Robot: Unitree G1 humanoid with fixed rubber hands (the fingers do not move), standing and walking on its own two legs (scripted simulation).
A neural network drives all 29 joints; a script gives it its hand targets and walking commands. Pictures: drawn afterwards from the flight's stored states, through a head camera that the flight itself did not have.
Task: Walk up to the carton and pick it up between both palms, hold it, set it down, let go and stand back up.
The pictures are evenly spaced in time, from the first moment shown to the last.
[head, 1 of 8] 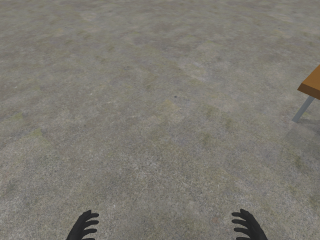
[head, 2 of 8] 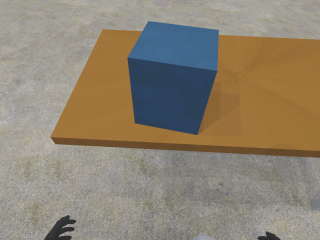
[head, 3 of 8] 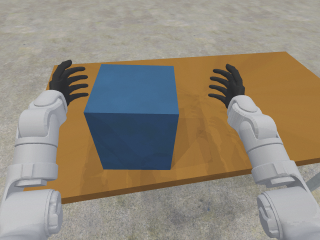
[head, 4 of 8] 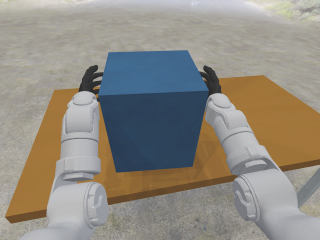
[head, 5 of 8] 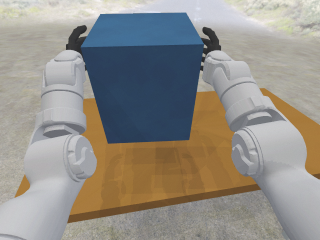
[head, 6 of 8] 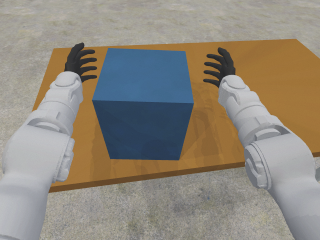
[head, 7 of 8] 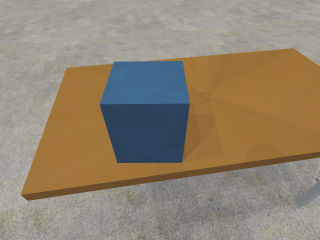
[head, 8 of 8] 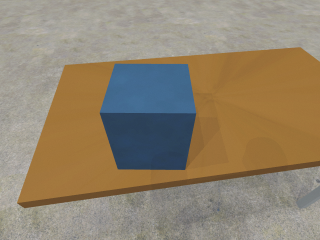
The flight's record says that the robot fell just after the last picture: no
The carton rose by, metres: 0.25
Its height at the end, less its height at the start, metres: +0.00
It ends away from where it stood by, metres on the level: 0.02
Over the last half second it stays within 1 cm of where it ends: yes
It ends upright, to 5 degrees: yes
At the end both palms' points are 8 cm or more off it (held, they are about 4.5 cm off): yes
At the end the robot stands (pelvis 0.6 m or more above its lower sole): yes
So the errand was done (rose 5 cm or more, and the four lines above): yes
